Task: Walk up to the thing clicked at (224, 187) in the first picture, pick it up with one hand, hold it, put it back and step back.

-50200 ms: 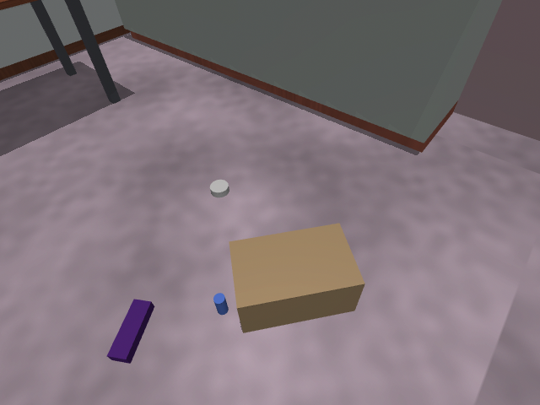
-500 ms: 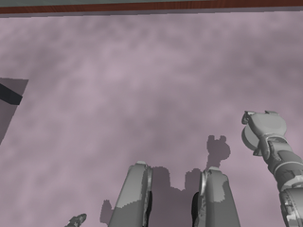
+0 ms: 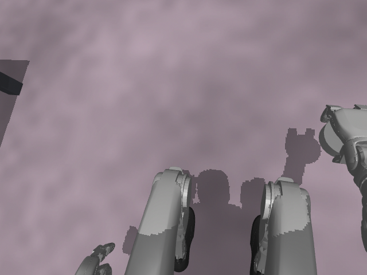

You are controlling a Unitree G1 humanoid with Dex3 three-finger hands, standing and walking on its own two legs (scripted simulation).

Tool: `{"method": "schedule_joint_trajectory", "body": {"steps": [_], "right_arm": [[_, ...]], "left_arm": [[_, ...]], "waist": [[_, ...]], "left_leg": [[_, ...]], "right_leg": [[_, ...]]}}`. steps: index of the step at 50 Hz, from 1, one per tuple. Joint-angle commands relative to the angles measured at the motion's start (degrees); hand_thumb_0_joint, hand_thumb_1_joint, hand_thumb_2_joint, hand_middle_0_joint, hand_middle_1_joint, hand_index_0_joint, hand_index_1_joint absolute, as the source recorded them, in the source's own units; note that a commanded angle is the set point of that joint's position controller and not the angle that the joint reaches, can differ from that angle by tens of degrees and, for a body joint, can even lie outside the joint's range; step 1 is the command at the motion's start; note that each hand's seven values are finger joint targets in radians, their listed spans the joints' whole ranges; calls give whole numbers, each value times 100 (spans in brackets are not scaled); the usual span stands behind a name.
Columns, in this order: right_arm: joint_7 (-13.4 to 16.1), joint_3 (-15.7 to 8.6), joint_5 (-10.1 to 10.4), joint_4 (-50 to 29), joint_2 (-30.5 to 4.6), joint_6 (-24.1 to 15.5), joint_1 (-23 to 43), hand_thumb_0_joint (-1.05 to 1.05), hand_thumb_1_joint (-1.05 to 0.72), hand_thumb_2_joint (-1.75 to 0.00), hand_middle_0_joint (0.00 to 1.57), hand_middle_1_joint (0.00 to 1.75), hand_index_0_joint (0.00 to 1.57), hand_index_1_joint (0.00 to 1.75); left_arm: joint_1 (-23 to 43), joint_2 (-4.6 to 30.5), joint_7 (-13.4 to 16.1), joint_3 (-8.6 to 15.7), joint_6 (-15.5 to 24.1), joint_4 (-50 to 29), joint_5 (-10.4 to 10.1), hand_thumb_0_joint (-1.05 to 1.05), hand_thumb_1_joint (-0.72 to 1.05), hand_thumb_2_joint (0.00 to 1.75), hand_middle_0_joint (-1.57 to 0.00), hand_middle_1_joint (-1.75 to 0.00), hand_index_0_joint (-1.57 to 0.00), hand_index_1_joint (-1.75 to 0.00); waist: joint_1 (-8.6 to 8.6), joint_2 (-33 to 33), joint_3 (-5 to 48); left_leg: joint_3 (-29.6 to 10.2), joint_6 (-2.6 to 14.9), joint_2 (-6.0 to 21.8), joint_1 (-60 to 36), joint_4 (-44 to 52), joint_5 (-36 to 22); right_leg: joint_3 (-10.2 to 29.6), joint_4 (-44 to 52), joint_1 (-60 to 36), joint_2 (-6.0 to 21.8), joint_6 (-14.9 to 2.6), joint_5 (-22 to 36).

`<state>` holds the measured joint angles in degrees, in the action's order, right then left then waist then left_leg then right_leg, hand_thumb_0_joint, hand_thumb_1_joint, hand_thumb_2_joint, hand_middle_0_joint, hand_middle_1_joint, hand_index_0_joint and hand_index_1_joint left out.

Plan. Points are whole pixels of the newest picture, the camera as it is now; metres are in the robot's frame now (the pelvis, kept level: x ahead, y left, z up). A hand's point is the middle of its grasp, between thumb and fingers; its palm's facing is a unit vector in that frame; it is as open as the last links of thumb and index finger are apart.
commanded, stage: crouch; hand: right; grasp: from above
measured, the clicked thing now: (344, 137) +0.43 -0.29 -0.19
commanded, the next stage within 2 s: lower in 0.46 s
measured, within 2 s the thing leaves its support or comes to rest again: neither
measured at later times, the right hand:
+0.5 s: hand (330, 144) +0.42 -0.28 -0.24, palm faces -0.46 +0.05 -0.89, open 11.2 cm
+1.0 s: hand (320, 147) +0.43 -0.28 -0.30, palm faces -0.46 +0.09 -0.88, open 11.2 cm
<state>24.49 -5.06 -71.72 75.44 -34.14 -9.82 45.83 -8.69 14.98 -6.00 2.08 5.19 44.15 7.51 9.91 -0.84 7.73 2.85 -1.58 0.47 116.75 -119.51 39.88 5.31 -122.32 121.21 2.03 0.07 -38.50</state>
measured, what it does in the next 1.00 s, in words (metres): lowers itself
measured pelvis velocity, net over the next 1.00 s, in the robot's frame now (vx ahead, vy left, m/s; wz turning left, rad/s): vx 0.00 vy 0.00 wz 0.07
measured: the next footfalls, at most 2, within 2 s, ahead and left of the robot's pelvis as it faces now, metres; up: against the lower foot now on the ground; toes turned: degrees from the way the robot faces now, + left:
none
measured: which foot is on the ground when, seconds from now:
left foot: down 0.00-1.00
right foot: down 0.00-1.00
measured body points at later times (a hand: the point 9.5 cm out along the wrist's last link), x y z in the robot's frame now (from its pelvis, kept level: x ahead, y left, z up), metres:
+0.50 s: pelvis -0.01 +0.00 -0.07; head +0.23 -0.05 +0.31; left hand +0.05 +0.28 -0.18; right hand +0.44 -0.28 -0.19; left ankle +0.08 +0.13 -0.38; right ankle +0.08 -0.12 -0.38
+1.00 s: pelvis +0.00 +0.00 -0.10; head +0.24 -0.06 +0.27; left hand +0.04 +0.29 -0.21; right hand +0.45 -0.28 -0.25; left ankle +0.08 +0.13 -0.38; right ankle +0.08 -0.12 -0.38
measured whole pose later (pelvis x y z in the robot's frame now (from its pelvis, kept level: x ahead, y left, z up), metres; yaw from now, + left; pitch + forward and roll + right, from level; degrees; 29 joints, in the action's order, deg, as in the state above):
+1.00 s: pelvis +0.00 +0.00 -0.10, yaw +4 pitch +32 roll +8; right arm 30.1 -10.3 -75.0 87.0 -42.8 -14.9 49.8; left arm -6.1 16.0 -9.4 -2.6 5.9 46.2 11.9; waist 13.3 2.7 0.0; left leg 4.9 -1.9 -1.4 130.1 -137.5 39.9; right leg 9.4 -142.1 135.1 2.1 0.9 -39.8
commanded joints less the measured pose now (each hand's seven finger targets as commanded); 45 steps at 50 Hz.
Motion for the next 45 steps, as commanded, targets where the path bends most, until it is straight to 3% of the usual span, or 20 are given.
{"method": "schedule_joint_trajectory", "body": {"steps": [1,2,3,5,6,8,11,19,21,24,29,32,33,37,38,39,40,41,43,45], "right_arm": [[265,-411,102,-1121,-1833,-91,2005,0,-41,-102,77,97,80,95],[245,-407,59,-681,-1716,-66,1699,0,-42,-104,78,99,81,97],[227,-271,54,-696,-1593,-91,1741,0,-41,-102,76,100,80,96],[230,-341,58,-721,-1723,-155,1899,0,-41,-103,77,99,80,96],[221,-239,44,-552,-1569,-166,1834,0,-42,-103,77,99,81,96],[268,-379,26,-709,-1832,-238,2013,0,-41,-104,77,100,80,97],[335,-462,-43,-619,-1919,-282,2000,0,-42,-102,77,99,80,96],[472,-438,-99,-183,-1973,-261,2045,0,-40,-98,75,97,79,94],[494,-492,-88,-251,-2113,-270,2178,0,-41,-96,74,98,79,93],[482,-384,-97,-204,-2032,-256,2274,0,-38,-97,75,95,78,92],[468,-471,-68,-220,-2159,-285,2129,0,-39,-95,78,93,81,91],[445,-345,-68,174,-2022,-324,2295,0,-40,-96,80,91,82,90],[456,-325,-65,323,-2014,-330,2188,0,-40,-95,80,91,82,90],[580,-575,-130,147,-2380,-473,2238,0,-44,-96,83,90,84,89],[586,-506,-171,357,-2199,-458,2062,0,-45,-96,83,91,85,90],[625,-587,-187,35,-2386,-524,2382,0,-45,-94,82,92,84,89],[620,-403,-204,607,-2103,-477,2051,0,-44,-93,82,90,84,88],[651,-445,-169,336,-2216,-539,2326,0,-43,-90,81,88,83,86],[754,-704,-182,448,-2457,-536,2036,0,-42,-91,81,89,83,87],[841,-825,-221,198,-2614,-548,2047,0,-43,-91,81,90,83,88]], "left_arm": [[-1134,1253,-13,412,17,-98,-14,0,90,90,-20,-30,-20,-30],[-1233,1249,-22,388,12,-99,8,0,90,90,-20,-30,-20,-30],[-1155,1221,-33,378,5,-117,2,0,90,90,-20,-30,-20,-30],[-1138,1273,-46,379,3,-78,13,0,90,90,-20,-30,-20,-30],[-1140,1283,-58,389,15,-81,18,0,90,90,-20,-30,-20,-30],[-1109,1306,-61,390,1,-36,31,0,90,90,-20,-30,-20,-30],[-1108,1325,-82,366,1,-4,66,0,90,90,-20,-30,-20,-30],[-1010,1347,-95,270,11,28,110,0,90,90,-20,-30,-20,-30],[-965,1411,-94,277,22,29,116,0,90,90,-20,-30,-20,-30],[-1016,1405,-102,237,28,59,130,0,90,90,-20,-30,-20,-30],[-999,1409,-108,187,22,63,152,0,90,90,-20,-30,-20,-30],[-990,1432,-121,106,27,76,169,0,90,90,-20,-30,-20,-30],[-968,1422,-121,66,32,83,170,0,90,90,-20,-30,-20,-30],[-1001,1482,-146,25,43,138,238,0,90,90,-20,-30,-20,-30],[-985,1484,-168,14,51,108,262,0,90,90,-20,-30,-20,-30],[-955,1525,-183,45,63,85,294,0,90,90,-20,-30,-20,-30],[-939,1520,-205,-11,74,107,285,0,90,90,-20,-30,-20,-30],[-865,1525,-216,-9,79,100,311,0,90,90,-20,-30,-20,-30],[-873,1568,-215,-35,78,95,335,0,90,90,-20,-30,-20,-30],[-863,1597,-237,12,75,146,383,0,90,90,-20,-30,-20,-30]], "waist": [[-6,-1178,3970],[-22,-1148,3852],[-9,-1197,3825],[44,-1174,3756],[64,-1220,3667],[12,-1221,3785],[36,-1256,3741],[74,-1213,3570],[52,-1499,3574],[168,-1342,3547],[110,-1405,3531],[288,-1157,3181],[247,-1114,3124],[217,-1286,3320],[264,-1299,3226],[327,-1391,3282],[333,-1364,3044],[396,-1423,3129],[240,-1523,3172],[197,-1685,3285]], "left_leg": [[291,329,-190,-1647,1143,-1513],[288,332,-165,-1595,1130,-1497],[304,337,-192,-1517,1098,-1442],[337,344,-200,-1326,969,-1355],[343,351,-189,-1199,919,-1308],[347,350,-231,-1238,851,-1245],[386,358,-225,-1063,666,-1232],[428,355,-257,-806,436,-1128],[440,370,-236,-654,289,-1052],[477,363,-251,-609,227,-1138],[483,339,-253,-688,82,-1211],[526,335,-282,-520,63,-1102],[530,328,-302,-553,74,-1083],[595,314,-312,-675,-148,-1268],[619,307,-308,-592,-225,-1327],[657,304,-323,-546,-261,-1393],[671,315,-313,-406,-293,-1245],[689,304,-353,-409,-281,-1235],[700,303,-336,-474,-309,-1195],[741,315,-335,-404,-413,-1227]], "right_leg": [[-388,995,-2957,-154,-145,1208],[-378,979,-3049,-158,-130,1213],[-396,936,-2965,-147,-130,1157],[-339,855,-2850,-138,-129,1053],[-346,827,-2880,-140,-120,1007],[-370,718,-2698,-143,-139,922],[-346,608,-2654,-131,-122,924],[-387,309,-2328,-137,-151,792],[-381,296,-2315,-140,-132,705],[-337,164,-2289,-125,-140,759],[-380,10,-2051,-143,-146,850],[-353,-139,-1747,-147,-176,696],[-353,-161,-1660,-147,-178,684],[-332,-323,-1723,-147,-148,908],[-321,-359,-1797,-144,-142,965],[-307,-397,-1846,-123,-137,1025],[-286,-398,-1797,-140,-131,888],[-269,-435,-1725,-121,-137,840],[-268,-406,-1784,-139,-122,852],[-261,-444,-1910,-123,-94,911]]}}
